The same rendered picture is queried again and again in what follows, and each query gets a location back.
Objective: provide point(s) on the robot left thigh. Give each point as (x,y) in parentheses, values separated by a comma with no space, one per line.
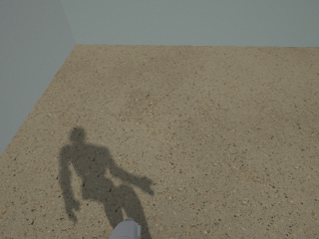
(127,230)

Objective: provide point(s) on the robot left shin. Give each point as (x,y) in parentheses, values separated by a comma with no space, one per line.
(129,219)

